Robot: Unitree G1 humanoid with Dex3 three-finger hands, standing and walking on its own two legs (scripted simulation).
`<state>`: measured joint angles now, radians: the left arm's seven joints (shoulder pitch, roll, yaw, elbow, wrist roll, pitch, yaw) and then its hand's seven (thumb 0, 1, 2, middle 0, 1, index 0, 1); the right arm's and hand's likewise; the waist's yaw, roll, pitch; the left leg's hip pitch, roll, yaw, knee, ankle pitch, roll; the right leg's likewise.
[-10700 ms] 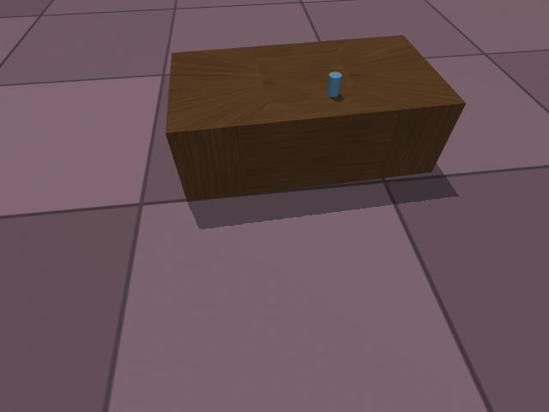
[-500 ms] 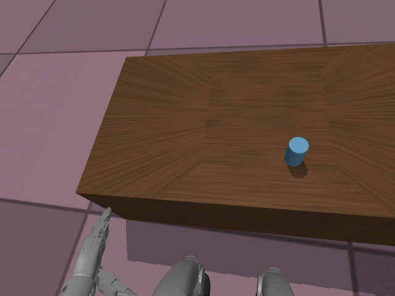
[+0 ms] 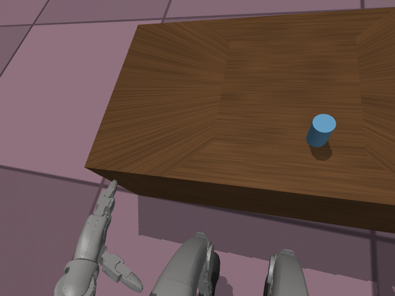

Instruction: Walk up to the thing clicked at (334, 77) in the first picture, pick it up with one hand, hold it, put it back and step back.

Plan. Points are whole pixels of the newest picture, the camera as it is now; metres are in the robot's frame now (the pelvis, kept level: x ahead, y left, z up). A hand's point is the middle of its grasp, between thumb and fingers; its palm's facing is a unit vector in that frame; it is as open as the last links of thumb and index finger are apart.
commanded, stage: approach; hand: right
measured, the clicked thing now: (319, 131) +0.54 -0.17 -0.20
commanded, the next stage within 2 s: close in in 0.20 s
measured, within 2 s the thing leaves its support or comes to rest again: neither
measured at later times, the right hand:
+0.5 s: hand (349, 137) +0.52 -0.24 -0.17, palm faces +0.14 +0.99 +0.03, open 17.6 cm
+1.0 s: hand (320, 133) +0.53 -0.17 -0.18, palm faces +0.13 +0.99 +0.02, open 17.7 cm
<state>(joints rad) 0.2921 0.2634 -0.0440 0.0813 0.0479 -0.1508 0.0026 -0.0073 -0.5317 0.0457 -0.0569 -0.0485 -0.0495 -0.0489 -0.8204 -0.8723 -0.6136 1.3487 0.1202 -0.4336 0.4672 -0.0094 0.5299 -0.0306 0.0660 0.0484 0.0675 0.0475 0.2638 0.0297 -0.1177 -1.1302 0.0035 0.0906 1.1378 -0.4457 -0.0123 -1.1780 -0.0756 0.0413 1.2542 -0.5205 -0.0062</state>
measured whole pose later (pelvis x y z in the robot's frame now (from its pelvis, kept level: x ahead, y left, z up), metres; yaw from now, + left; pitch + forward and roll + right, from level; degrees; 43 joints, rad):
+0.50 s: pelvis -0.03 +0.00 -0.11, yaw +4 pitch +34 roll +8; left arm 0.39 0.31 0.06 -0.35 0.11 -0.16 -0.07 -0.01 -0.53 0.05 -0.06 -0.05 -0.06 -0.05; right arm -0.81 -0.83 -0.71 1.24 -0.02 -0.60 0.25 -0.01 0.58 -0.02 0.06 0.05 0.06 0.05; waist 0.45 0.08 -0.12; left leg -1.61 -0.02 0.11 1.57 -0.54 0.00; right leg -1.67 -0.10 0.09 1.70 -0.64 0.00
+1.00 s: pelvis -0.03 +0.01 -0.13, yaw +4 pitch +34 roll +7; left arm 0.46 0.37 0.17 -0.48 0.08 -0.13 -0.08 -0.01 -0.52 0.04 -0.06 -0.06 -0.06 -0.05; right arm -0.83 -0.67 -0.61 1.16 -0.06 -0.55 0.08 -0.01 0.60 -0.03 0.05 0.06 0.05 0.06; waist 0.44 0.04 -0.14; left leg -1.68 -0.01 0.10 1.65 -0.57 0.00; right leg -1.71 -0.10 0.08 1.76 -0.66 0.00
